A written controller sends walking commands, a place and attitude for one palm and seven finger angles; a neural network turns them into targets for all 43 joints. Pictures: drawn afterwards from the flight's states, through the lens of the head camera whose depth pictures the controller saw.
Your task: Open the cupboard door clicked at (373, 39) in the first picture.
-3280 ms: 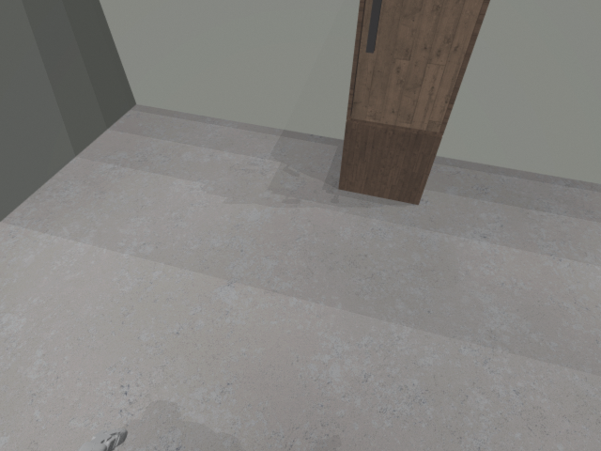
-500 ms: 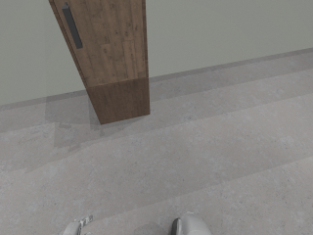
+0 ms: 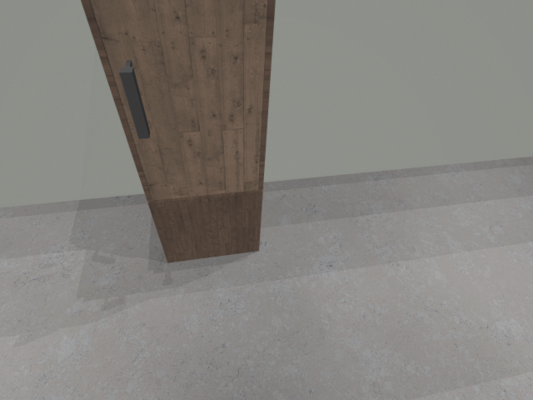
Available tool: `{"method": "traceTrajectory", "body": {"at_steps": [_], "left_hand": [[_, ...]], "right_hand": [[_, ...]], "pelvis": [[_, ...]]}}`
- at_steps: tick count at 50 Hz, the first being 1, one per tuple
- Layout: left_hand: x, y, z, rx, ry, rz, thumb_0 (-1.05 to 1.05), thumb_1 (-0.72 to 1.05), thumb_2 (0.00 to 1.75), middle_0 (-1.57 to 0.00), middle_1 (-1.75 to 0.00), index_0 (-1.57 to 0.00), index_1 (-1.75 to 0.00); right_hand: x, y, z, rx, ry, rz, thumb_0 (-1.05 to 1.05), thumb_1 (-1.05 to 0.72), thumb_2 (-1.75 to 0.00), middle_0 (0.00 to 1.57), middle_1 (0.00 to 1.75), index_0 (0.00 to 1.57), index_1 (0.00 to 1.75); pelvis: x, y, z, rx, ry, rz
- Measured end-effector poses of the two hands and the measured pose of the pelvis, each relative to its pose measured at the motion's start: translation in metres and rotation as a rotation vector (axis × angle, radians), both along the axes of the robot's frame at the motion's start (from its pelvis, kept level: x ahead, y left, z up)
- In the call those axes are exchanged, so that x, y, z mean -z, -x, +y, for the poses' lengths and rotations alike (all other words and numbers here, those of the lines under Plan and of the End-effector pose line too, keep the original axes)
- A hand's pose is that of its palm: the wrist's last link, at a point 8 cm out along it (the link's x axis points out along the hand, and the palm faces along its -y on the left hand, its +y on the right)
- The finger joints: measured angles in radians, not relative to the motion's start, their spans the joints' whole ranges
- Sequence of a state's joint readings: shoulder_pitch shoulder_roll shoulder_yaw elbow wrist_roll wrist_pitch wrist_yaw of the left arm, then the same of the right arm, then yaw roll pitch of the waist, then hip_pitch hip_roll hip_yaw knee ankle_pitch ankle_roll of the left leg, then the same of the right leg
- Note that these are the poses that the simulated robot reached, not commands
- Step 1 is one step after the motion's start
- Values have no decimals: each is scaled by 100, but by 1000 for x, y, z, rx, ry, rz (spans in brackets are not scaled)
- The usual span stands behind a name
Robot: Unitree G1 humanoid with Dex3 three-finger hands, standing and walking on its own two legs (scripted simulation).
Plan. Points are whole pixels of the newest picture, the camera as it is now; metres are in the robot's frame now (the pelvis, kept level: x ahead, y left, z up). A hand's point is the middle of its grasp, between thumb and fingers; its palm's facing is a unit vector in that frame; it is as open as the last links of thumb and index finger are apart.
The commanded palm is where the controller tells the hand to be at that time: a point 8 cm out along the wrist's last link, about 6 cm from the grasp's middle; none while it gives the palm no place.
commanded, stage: turn to face it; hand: left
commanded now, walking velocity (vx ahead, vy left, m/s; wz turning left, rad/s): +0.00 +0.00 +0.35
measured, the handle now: (136, 100) +0.73 +0.36 +0.05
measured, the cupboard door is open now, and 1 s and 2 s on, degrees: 0 0 0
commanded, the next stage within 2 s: take the last steps up to it in 0.42 s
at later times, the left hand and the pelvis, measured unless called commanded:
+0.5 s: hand out of the picture +0.04 +0.17 -0.15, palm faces +0.16 -0.95 -0.27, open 7.4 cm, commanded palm none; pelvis +0.01 -0.03 +0.00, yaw +7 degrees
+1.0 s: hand out of the picture -0.06 +0.17 -0.17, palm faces +0.28 -0.95 -0.15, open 7.4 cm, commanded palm none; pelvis +0.05 +0.02 +0.01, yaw +12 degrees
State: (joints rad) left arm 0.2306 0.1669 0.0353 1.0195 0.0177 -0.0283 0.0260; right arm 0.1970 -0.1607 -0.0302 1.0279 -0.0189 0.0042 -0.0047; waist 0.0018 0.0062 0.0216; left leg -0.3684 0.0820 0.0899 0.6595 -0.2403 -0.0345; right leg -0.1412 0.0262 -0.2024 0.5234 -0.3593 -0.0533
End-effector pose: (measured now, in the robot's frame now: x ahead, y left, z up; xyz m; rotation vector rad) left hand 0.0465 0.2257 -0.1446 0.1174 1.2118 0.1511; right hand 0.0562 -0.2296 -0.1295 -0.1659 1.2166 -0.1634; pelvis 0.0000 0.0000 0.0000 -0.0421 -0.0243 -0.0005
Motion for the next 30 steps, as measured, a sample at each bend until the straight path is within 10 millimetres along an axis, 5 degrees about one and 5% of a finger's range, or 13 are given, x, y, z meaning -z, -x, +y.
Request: {"method": "traceTrajectory", "body": {"at_steps": [7, 16, 24, 30], "left_hand": [[6, 22, 17, -61, 9, 129, 1, 92, 90, -20, -30, -20, -30], [-14, 25, 25, -96, -47, 136, 1, 91, 90, -20, -30, -20, -30], [-22, 18, -5, -114, -104, 41, 1, 91, 90, -20, -30, -20, -30], [-32, 34, -32, -157, -79, 28, 1, 91, 90, -20, -30, -20, -30]], "right_hand": [[-7, -32, 18, -51, 21, -11, 0, -92, -90, 20, 29, 20, 30], [-8, -28, 4, -67, 6, 37, 0, -92, -90, 20, 30, 20, 30], [16, -18, -31, -71, -43, 71, 0, -90, -90, 20, 30, 20, 30], [9, -22, -47, -108, -42, 91, 0, -91, -90, 20, 29, 20, 30]], "pelvis": [[-3, -14, 15, -25, -24, 3], [-12, -14, 5, -69, -25, 20], [-2, -8, -30, -116, -54, 10], [-11, -7, -41, -165, -66, 7]]}}
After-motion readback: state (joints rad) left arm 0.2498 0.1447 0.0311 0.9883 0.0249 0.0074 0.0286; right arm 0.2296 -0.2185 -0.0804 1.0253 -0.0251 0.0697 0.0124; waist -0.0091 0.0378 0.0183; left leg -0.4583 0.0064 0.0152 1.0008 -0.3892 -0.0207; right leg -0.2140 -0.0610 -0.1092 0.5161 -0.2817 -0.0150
